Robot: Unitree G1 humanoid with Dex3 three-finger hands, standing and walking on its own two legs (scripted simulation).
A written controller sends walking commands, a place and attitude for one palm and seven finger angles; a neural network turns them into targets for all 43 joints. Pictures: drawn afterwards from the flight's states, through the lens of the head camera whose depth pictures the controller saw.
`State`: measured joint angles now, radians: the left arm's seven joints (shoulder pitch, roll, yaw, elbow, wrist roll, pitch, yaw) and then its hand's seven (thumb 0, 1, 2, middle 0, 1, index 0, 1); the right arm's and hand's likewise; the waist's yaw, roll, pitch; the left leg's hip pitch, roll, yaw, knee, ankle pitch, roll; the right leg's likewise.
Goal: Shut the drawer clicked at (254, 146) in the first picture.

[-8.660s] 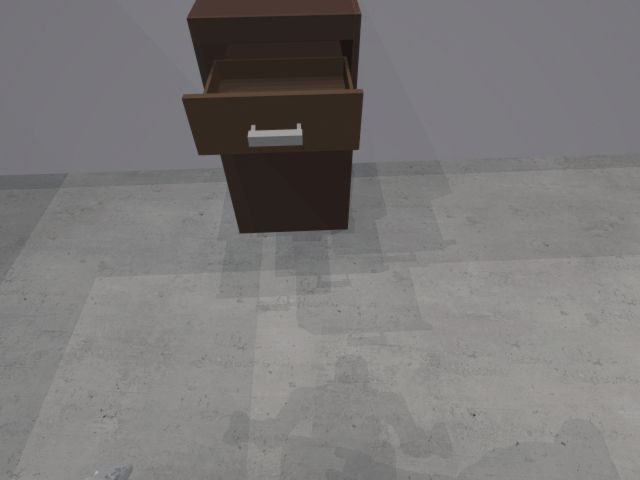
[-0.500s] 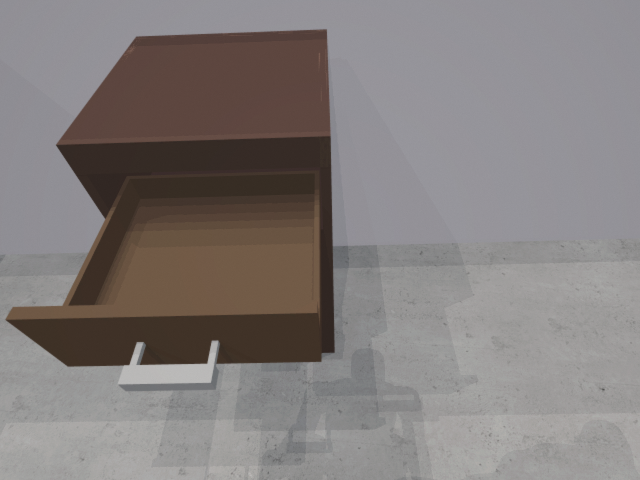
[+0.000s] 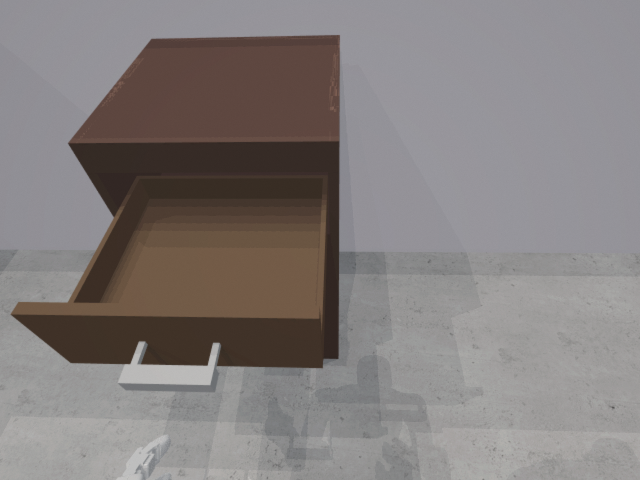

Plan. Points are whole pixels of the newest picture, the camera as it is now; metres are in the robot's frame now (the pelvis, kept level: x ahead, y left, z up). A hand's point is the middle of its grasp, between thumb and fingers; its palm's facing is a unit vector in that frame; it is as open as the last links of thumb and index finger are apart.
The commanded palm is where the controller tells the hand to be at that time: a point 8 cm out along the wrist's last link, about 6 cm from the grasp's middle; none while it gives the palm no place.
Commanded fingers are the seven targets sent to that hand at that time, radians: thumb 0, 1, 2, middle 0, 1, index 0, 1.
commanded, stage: raise the hand and make a fist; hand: left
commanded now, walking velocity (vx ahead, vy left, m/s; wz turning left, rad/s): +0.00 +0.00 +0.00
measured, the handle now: (174, 363) +0.28 +0.24 -0.06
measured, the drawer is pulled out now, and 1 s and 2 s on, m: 0.30 0.29 0.29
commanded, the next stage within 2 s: bring the fist close to the handle in 1.78 s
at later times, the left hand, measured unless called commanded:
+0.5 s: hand out of the picture +0.12 +0.18 -0.02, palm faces +0.06 -1.00 -0.02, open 4.9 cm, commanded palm +0.09 +0.24 -0.02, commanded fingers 0.00 0.90 0.90 -0.84 -0.99 -0.84 -0.99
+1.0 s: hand out of the picture +0.12 +0.19 +0.01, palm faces +0.07 -1.00 -0.04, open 3.1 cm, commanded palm +0.07 +0.24 +0.02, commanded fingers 0.00 0.90 0.90 -1.34 -1.53 -1.34 -1.53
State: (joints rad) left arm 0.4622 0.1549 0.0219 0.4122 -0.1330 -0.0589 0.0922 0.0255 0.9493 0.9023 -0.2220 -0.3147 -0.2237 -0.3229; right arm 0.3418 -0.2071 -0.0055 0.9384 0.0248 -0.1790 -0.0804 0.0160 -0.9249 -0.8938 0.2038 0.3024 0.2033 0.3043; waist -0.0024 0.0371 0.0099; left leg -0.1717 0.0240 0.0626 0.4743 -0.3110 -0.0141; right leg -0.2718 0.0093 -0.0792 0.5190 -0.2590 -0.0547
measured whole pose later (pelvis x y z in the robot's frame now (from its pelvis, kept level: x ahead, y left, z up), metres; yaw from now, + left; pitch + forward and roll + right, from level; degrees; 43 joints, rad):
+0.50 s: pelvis -0.04 +0.00 -0.08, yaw +3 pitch +12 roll -1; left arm 0.56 0.18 0.08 -0.13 -0.23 -0.39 -0.24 0.01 0.90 0.90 -0.65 -0.78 -0.65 -0.79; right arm 0.16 -0.15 0.03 0.49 0.02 -0.22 -0.03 0.01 -0.91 -0.89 0.20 0.30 0.20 0.30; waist 0.05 0.02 -0.12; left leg -0.79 0.03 -0.01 1.12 -0.54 -0.01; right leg -0.82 -0.03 -0.15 1.07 -0.45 -0.06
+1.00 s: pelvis -0.02 +0.03 -0.06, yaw +2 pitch +11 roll -2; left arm 0.76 0.18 0.04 -0.33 -0.20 -0.38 -0.15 0.01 0.90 0.90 -1.15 -1.32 -1.15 -1.33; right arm 0.22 -0.22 -0.03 0.48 0.03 -0.22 -0.04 0.01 -0.91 -0.89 0.20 0.30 0.20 0.30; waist 0.01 0.02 -0.13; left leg -0.70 0.01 0.02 1.04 -0.54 0.03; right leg -0.74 -0.03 -0.11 0.99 -0.44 -0.03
